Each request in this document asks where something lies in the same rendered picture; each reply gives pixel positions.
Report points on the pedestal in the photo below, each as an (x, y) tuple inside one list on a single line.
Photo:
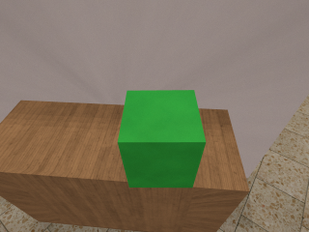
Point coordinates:
[(60, 162)]

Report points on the carton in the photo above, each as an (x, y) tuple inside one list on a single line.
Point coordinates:
[(161, 138)]

